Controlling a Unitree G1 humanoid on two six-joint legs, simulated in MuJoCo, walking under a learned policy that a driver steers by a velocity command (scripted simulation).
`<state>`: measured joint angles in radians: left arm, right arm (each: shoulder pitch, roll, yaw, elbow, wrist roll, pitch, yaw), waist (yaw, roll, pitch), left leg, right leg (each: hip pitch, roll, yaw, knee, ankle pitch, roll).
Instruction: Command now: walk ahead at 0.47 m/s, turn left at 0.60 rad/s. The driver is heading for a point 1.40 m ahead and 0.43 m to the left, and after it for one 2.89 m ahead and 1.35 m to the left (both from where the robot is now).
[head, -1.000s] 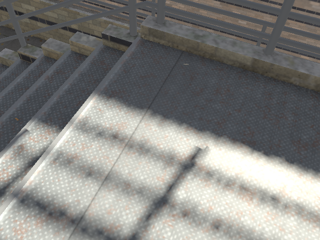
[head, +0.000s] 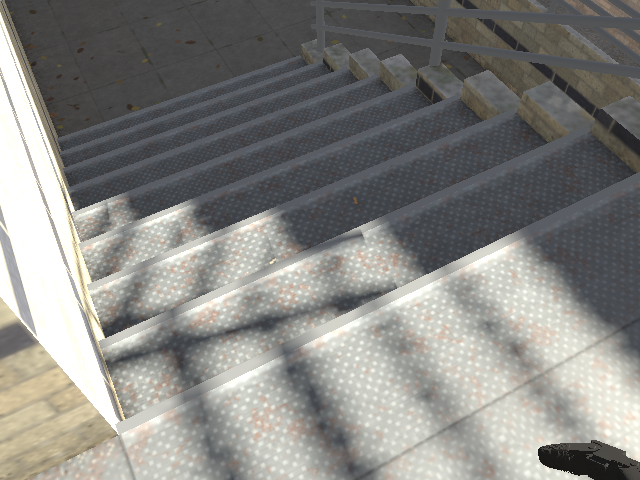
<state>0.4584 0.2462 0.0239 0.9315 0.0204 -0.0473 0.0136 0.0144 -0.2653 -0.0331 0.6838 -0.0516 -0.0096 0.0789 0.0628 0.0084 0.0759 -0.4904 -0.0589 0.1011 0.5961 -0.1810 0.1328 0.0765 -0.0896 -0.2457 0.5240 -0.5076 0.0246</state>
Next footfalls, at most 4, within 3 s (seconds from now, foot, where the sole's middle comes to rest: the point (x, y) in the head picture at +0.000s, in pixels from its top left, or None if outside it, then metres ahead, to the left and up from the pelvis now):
0.56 right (362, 420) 0.54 -0.01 -0.75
0.98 left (262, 399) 0.57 0.20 -0.75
1.54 right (353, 279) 0.98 0.02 -0.91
2.14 left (236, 257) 1.14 0.38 -1.07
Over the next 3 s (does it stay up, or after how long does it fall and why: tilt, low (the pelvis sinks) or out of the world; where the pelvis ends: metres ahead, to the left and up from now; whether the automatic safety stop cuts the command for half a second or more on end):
stays up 1.38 0.38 -0.46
